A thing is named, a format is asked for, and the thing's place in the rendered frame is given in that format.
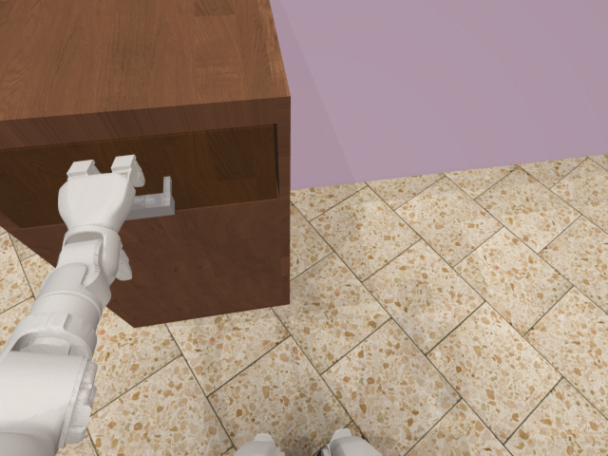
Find robot left forearm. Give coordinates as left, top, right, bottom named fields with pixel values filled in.
left=0, top=225, right=121, bottom=364

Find cabinet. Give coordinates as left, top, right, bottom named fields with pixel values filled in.
left=0, top=0, right=291, bottom=328

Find drawer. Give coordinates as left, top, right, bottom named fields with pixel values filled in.
left=0, top=124, right=277, bottom=228

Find robot shin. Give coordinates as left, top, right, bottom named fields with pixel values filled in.
left=254, top=433, right=275, bottom=445
left=329, top=428, right=352, bottom=445

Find robot left hand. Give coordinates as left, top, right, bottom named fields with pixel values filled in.
left=58, top=155, right=145, bottom=281

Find left robot shin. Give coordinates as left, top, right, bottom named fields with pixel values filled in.
left=254, top=433, right=275, bottom=445

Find right robot shin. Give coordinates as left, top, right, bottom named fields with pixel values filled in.
left=329, top=428, right=352, bottom=445

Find handle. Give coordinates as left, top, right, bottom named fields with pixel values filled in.
left=126, top=176, right=175, bottom=220

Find left robot upper arm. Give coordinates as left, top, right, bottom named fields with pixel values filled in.
left=0, top=351, right=98, bottom=456

